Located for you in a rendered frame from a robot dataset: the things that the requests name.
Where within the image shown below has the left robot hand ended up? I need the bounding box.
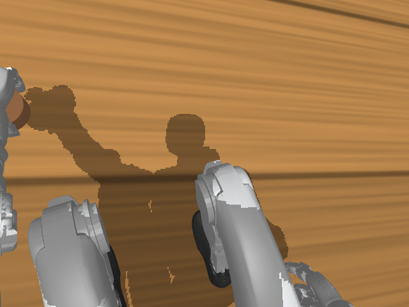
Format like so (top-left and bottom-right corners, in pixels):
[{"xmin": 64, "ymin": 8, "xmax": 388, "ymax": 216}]
[{"xmin": 0, "ymin": 67, "xmax": 26, "ymax": 138}]

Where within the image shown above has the tin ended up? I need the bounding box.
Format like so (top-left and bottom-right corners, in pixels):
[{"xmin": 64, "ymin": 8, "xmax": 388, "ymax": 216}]
[{"xmin": 5, "ymin": 90, "xmax": 31, "ymax": 130}]

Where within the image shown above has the right robot foot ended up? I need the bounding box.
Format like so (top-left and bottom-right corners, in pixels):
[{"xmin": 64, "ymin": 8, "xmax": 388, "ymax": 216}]
[{"xmin": 192, "ymin": 210, "xmax": 231, "ymax": 288}]

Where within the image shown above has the left robot arm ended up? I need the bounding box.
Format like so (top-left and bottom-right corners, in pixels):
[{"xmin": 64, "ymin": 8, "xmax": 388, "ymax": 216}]
[{"xmin": 0, "ymin": 106, "xmax": 17, "ymax": 307}]

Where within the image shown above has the left robot foot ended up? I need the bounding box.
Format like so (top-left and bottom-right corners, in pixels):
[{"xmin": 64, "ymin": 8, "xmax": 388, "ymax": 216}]
[{"xmin": 107, "ymin": 245, "xmax": 127, "ymax": 307}]

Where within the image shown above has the right robot hand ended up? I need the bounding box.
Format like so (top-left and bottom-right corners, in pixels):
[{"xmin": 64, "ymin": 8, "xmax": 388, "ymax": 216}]
[{"xmin": 285, "ymin": 262, "xmax": 343, "ymax": 307}]

